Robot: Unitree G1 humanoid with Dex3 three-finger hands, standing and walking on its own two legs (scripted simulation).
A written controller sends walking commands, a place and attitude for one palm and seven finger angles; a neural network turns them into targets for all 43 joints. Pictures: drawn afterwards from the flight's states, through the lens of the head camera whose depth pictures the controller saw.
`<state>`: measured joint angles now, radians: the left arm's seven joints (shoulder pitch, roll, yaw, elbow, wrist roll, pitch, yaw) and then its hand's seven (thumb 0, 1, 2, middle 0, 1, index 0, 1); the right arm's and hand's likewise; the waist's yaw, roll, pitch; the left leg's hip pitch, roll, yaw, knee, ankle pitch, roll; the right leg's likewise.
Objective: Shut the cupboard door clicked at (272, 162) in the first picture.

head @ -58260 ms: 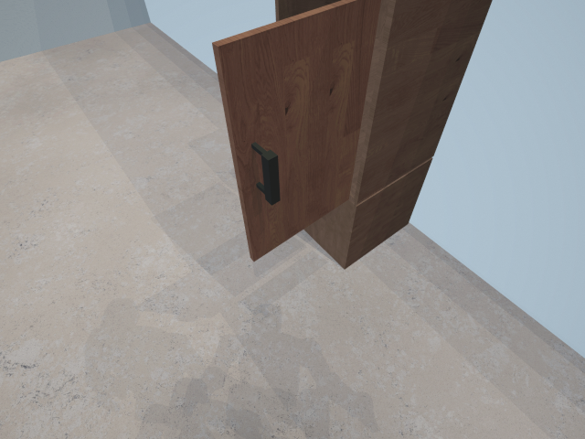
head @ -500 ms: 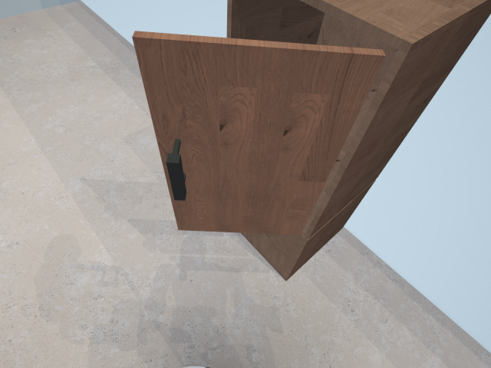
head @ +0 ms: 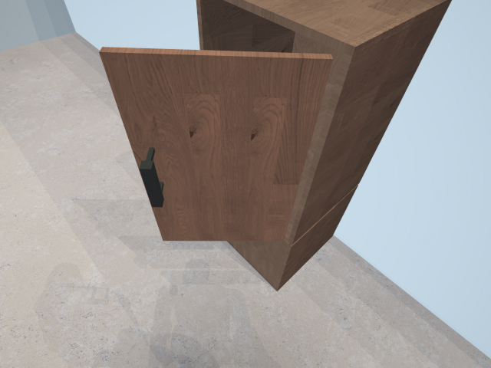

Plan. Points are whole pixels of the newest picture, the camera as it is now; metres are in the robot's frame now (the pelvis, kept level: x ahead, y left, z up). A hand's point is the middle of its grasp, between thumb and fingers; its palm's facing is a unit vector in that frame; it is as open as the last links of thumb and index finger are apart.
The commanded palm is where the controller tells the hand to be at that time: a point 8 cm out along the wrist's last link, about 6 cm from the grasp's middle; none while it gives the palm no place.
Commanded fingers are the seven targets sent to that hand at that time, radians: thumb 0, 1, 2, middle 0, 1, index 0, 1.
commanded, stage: come to a stop and stand still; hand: left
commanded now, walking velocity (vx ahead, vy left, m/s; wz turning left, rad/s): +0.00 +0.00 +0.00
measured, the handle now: (154, 177) +0.49 +0.22 -0.02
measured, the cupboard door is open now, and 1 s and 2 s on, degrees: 48 48 48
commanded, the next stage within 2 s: look again from close up in 0.12 s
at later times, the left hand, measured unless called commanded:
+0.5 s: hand out of the picture +0.02 +0.20 -0.19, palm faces +0.01 -0.98 -0.20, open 7.4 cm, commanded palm none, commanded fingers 0.00 0.90 0.90 -0.20 -0.30 -0.20 -0.30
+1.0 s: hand out of the picture -0.04 +0.22 -0.18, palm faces -0.01 -0.98 -0.21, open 7.4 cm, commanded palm none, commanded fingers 0.00 0.90 0.90 -0.20 -0.30 -0.20 -0.30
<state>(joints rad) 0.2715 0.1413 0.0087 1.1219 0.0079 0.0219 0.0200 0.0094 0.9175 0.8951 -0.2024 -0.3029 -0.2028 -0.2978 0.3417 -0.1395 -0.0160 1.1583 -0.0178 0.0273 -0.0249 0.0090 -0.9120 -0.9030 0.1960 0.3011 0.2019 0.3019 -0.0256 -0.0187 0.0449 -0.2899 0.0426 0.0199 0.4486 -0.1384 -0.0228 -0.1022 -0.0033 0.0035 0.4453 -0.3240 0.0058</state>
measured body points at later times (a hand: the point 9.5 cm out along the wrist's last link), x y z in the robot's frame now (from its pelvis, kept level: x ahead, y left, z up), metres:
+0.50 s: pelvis +0.01 +0.02 -0.01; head +0.01 +0.04 +0.44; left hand +0.02 +0.25 -0.17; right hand +0.07 -0.21 -0.15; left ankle +0.06 +0.13 -0.74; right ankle -0.05 -0.12 -0.74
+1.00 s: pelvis -0.01 +0.03 -0.01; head -0.01 +0.05 +0.44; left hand -0.04 +0.28 -0.17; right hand +0.01 -0.21 -0.15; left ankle +0.06 +0.13 -0.74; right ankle -0.05 -0.12 -0.74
